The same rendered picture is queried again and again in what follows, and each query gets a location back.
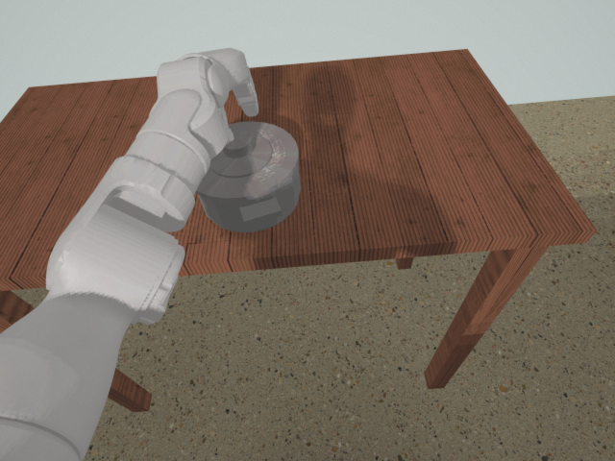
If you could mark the left robot hand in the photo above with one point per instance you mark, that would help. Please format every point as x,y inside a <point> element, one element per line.
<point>240,80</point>

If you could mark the robot left upper arm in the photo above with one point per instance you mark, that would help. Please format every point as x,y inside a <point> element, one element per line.
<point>57,362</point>

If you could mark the table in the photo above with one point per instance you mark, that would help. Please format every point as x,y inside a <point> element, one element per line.
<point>399,156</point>

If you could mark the lid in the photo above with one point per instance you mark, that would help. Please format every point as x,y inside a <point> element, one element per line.
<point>272,162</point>

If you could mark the left robot forearm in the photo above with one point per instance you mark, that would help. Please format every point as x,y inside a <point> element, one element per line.
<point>156,180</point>

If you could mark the knob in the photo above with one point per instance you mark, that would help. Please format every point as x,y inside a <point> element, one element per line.
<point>240,147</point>

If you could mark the pot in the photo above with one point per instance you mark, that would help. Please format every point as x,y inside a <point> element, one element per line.
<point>258,214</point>

